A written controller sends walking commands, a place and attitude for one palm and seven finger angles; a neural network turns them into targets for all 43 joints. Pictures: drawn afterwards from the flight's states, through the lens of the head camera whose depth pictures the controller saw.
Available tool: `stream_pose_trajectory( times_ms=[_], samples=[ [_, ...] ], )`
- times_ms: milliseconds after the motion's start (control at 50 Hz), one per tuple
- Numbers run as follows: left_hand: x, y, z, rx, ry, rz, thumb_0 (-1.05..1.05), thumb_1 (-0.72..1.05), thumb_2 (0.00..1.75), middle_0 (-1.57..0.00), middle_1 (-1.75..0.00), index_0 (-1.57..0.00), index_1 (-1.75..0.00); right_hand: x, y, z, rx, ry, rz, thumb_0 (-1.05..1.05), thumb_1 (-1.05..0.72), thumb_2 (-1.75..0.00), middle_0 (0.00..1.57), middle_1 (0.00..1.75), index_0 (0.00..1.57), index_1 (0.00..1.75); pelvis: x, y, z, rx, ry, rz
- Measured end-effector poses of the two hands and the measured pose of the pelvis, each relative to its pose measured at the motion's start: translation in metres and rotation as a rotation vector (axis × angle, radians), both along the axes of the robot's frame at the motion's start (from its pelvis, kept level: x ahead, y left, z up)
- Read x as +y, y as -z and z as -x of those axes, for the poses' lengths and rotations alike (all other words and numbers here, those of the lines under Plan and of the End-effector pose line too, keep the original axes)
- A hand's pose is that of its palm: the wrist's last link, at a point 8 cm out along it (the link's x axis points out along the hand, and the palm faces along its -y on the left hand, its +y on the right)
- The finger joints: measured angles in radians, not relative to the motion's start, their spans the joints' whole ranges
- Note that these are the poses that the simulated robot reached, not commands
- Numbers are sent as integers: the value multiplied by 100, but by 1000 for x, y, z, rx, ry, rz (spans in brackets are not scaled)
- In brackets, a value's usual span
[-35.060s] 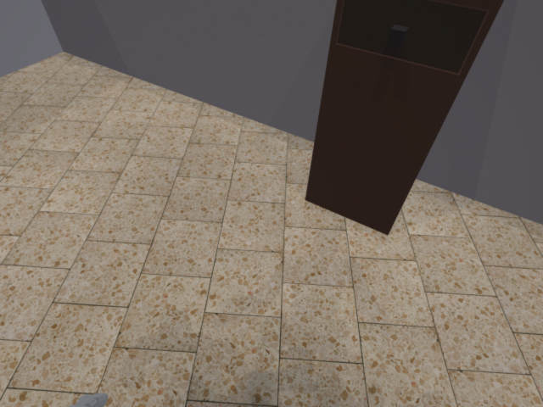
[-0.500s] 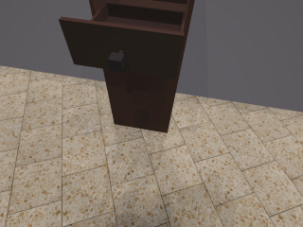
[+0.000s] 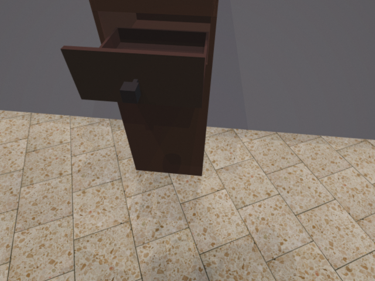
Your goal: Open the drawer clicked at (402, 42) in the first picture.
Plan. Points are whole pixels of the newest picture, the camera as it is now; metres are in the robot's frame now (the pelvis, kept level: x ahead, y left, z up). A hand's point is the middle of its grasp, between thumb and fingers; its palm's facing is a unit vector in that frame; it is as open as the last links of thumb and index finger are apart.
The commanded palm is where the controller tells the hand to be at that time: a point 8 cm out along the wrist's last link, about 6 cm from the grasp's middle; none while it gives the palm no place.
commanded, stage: let the arm hang, fingers relaxed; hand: left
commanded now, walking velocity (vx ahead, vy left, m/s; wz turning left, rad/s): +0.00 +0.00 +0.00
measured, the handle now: (132, 88) +0.58 +0.18 +0.11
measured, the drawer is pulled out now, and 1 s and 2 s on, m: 0.28 0.28 0.28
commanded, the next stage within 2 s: look to check the result in 0.12 s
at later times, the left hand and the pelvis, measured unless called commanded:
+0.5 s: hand out of the picture +0.01 +0.16 -0.17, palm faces +0.04 -0.98 -0.17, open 7.4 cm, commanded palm none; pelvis +0.03 +0.00 +0.00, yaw +0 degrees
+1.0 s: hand out of the picture +0.04 +0.16 -0.17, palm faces +0.03 -0.98 -0.18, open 7.4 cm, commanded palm none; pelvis +0.05 -0.01 +0.00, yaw +0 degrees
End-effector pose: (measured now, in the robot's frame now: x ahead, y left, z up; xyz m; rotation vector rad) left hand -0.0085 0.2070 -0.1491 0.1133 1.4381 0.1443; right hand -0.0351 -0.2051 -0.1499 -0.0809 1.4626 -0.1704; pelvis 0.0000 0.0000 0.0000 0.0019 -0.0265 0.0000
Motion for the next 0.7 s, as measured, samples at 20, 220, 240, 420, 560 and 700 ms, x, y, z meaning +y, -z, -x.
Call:
stream_pose_trajectory(
  times_ms=[20,220,240,420,560,700],
  samples=[
    [0,0,-2,3,2,-2,1,92,90,-20,-30,-20,-30,0,-1,2,8,3,1,0,-91,-90,19,30,20,30,-1,0,-1,1,0,0],
    [4,-2,-6,34,-11,-10,1,92,90,-20,-30,-20,-30,3,-3,4,58,8,-4,0,-91,-90,19,30,20,30,-1,-1,-11,7,-4,1],
    [4,-2,-7,38,-12,-11,1,92,90,-20,-30,-20,-30,3,-3,2,58,6,-5,0,-91,-90,19,30,20,30,-1,-2,-13,7,-4,1],
    [3,-4,-10,58,-21,-10,0,91,90,-20,-30,-20,-30,5,-2,-31,14,-12,-9,0,-91,-90,19,30,20,30,0,-3,-24,11,-5,1],
    [0,-4,-20,47,-25,-6,0,91,90,-20,-30,-20,-30,-2,-2,-55,-20,-29,8,1,-92,-90,20,30,20,30,-1,-3,-34,10,-7,0],
    [-2,-4,-30,39,-17,-4,0,91,90,-20,-30,-20,-30,-10,-4,-69,-35,-37,23,1,-92,-90,19,30,20,30,-3,-3,-41,10,-6,-2]
  ],
)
